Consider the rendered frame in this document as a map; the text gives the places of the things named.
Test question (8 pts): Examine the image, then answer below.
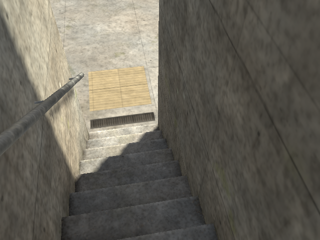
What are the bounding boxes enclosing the stairs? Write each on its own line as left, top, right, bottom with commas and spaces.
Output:
61, 123, 218, 240

